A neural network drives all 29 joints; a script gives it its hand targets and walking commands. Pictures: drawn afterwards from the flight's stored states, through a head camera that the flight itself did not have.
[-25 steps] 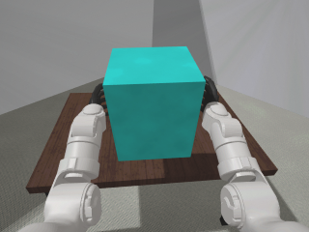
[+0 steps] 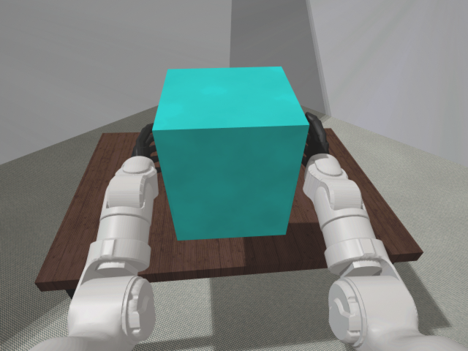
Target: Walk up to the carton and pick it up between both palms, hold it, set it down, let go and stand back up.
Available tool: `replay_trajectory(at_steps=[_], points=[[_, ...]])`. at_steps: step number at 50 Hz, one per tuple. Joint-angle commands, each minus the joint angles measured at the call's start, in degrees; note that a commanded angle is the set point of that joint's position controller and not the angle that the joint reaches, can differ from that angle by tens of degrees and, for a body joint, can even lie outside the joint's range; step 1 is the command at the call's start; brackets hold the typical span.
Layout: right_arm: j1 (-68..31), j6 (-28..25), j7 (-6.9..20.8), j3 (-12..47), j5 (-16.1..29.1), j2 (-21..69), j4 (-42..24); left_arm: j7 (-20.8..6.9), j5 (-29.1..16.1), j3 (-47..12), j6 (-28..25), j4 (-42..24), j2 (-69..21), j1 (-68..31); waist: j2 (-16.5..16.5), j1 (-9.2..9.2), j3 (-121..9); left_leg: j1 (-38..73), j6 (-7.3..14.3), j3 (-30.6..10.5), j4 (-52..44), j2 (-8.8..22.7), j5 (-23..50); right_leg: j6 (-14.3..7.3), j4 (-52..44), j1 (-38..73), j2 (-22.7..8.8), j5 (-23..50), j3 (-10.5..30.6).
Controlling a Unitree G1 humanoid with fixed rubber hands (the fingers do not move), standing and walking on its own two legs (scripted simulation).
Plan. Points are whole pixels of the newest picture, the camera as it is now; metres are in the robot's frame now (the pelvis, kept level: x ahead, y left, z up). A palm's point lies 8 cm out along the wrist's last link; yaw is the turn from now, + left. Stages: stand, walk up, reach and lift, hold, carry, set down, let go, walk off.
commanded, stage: hold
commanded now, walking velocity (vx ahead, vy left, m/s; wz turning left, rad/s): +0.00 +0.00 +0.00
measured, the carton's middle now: (228, 154) +0.42 +0.03 +0.17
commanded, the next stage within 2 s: none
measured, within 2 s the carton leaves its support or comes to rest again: neither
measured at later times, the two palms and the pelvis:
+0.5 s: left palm (141, 168) +0.35 +0.18 +0.18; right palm (320, 160) +0.37 -0.12 +0.20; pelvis -0.01 +0.00 +0.00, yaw +0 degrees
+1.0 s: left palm (145, 164) +0.37 +0.17 +0.18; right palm (318, 156) +0.38 -0.12 +0.20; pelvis +0.00 +0.00 +0.00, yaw +0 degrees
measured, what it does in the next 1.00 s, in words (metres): stands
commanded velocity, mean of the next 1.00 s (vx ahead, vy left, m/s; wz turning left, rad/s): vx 0.00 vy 0.00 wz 0.00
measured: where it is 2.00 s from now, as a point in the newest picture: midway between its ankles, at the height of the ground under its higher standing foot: outside the picture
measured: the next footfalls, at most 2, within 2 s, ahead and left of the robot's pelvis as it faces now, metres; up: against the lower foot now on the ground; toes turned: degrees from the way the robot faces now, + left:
none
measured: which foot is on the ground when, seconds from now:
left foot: down 0.00-1.00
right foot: down 0.00-1.00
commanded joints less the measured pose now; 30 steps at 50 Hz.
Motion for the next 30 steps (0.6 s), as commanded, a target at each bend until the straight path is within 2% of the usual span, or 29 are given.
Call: replay_trajectory(at_steps=[1, 4, 6, 7, 11, 16, 20, 23, 27, 30], points=[[-43.5, -2.5, 5.1, 22.7, 8.1, 33.4, -13.7, -12.8, -5.5, -25.3, -5.8, -20.6, -38.5, -42.2, 3.2, -10.69, -22.8, 16.7, 0.1, -0.2, -4.8, -4.9, 8.5, 4.1, -9.0, 15.0, -1.2, 23.0, -1.6], [-42.7, -2.1, 4.2, 25.3, 10.5, 33.5, -16.9, -12.6, -6.1, -26.8, -5.5, -24.4, -39.1, -41.8, 4.1, -11.04, -25.5, 18.4, -0.3, -0.6, -3.4, -4.9, 12.5, 4.3, -7.8, 16.7, -1.0, 28.6, -1.6], [-42.0, -1.3, 3.9, 25.8, 11.1, 33.3, -17.4, -12.4, -6.6, -27.2, -5.5, -25.8, -38.6, -42.3, 4.0, -11.08, -26.5, 18.3, -0.4, -0.7, -2.9, -5.3, 12.5, 4.5, -7.7, 17.2, -1.1, 29.7, -1.3], [-41.7, -1.1, 3.7, 27.2, 11.6, 33.8, -18.3, -12.4, -6.1, -26.6, -5.2, -25.8, -38.0, -41.0, 3.2, -10.19, -26.3, 18.5, -0.1, -0.8, -2.9, -5.3, 12.5, 4.7, -7.7, 17.5, -1.1, 30.0, -1.2], [-42.6, -0.1, 3.3, 27.8, 13.0, 33.4, -20.1, -12.0, -6.8, -27.6, -4.6, -26.6, -38.6, -41.5, 4.1, -10.26, -26.2, 18.1, -0.3, -1.2, -2.8, -5.1, 11.6, 4.3, -7.7, 16.4, -1.1, 29.0, -0.9], [-45.2, 0.2, 3.8, 26.6, 12.5, 33.8, -18.8, -11.4, -7.9, -28.1, -4.8, -25.9, -39.4, -45.8, 4.1, -10.30, -23.7, 17.4, -0.1, -1.4, -4.3, -4.4, 6.3, 3.8, -9.5, 11.8, -1.0, 17.4, -1.2], [-46.0, 0.5, 5.1, 23.1, 10.2, 33.2, -12.1, -11.6, -6.2, -25.2, -4.8, -20.7, -38.5, -48.1, 4.8, -9.47, -18.7, 14.7, 0.4, -0.8, -6.3, -4.3, -1.0, 3.1, -10.9, 8.0, -1.0, 6.2, -1.4], [-48.0, -0.3, 5.9, 21.2, 8.9, 33.7, -10.7, -11.5, -7.0, -25.6, -5.5, -19.7, -39.0, -51.2, 4.8, -9.73, -18.8, 13.9, 0.5, -0.8, -7.2, -4.0, -4.1, 2.7, -11.1, 5.8, -1.1, 2.2, -1.7], [-48.2, -0.9, 7.1, 18.3, 6.4, 32.6, -6.9, -12.0, -4.7, -22.3, -5.2, -14.5, -38.2, -49.6, 3.7, -9.04, -15.4, 12.5, 1.0, 0.2, -8.4, -3.9, -6.9, 2.3, -11.8, 4.4, -1.2, -2.2, -2.2], [-47.8, -1.5, 7.9, 16.0, 4.8, 32.3, -4.0, -12.2, -4.5, -22.2, -5.9, -14.6, -37.9, -52.3, 4.4, -9.46, -15.4, 12.2, 0.9, 0.3, -9.3, -3.7, -8.9, 1.8, -11.6, 3.3, -1.2, -4.3, -2.6]])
